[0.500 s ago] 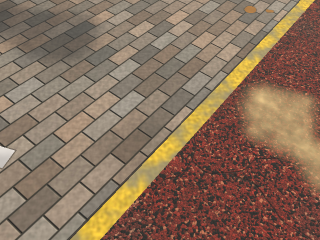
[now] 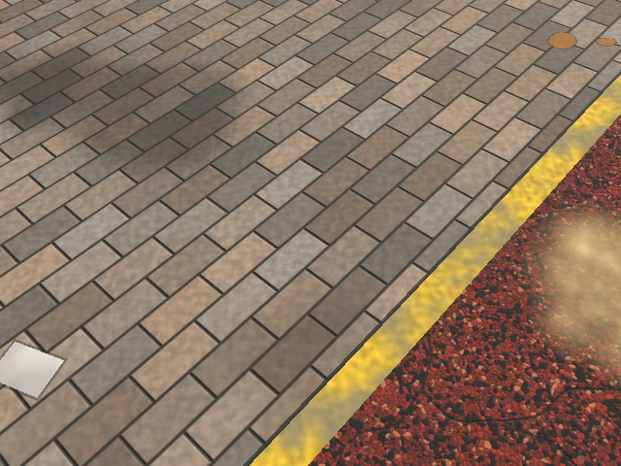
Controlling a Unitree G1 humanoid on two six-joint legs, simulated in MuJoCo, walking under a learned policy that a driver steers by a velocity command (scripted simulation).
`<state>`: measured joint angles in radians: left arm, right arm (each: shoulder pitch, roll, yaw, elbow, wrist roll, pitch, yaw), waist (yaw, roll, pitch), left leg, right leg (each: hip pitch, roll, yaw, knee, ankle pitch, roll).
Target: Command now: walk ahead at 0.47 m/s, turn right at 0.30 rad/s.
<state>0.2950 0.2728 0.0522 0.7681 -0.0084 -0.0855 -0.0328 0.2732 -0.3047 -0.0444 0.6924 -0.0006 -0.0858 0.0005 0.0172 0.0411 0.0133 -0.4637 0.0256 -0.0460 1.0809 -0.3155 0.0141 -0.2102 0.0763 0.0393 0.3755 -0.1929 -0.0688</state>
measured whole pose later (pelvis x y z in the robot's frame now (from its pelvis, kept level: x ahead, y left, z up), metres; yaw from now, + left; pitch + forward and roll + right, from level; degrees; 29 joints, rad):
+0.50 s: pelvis +0.27 +0.02 +0.00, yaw -17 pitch +1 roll +2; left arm 0.26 0.33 0.07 0.71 -0.03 -0.02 0.00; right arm 0.25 -0.27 -0.06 0.72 -0.01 -0.10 0.01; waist -0.02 -0.05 0.03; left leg -0.20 -0.03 0.07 0.36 -0.18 0.03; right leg -0.56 -0.06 0.06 1.13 -0.32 0.01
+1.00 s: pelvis +0.50 -0.12 +0.00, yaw -13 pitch +0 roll -1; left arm 0.27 0.26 0.05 0.76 0.01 -0.09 -0.02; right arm 0.26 -0.32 -0.07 0.79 0.03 -0.04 0.00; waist 0.02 0.05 0.04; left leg -0.59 0.10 -0.06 1.11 -0.25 -0.01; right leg -0.17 0.01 -0.13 0.35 -0.19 -0.04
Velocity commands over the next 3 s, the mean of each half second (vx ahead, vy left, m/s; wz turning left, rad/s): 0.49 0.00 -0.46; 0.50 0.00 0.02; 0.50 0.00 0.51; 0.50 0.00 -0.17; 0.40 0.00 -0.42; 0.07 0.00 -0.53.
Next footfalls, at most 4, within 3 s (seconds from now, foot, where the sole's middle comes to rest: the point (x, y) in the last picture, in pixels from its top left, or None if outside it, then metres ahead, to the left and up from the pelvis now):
0.30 left None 0.35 0.12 -0.78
0.78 right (452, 454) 0.51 -0.23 -0.78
1.30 left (355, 321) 0.84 -0.03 -0.78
1.86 right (420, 221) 1.16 -0.23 -0.78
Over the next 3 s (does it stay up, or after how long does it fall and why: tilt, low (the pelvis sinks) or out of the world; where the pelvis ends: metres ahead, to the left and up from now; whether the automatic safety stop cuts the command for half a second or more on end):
stays up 1.36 -0.19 0.00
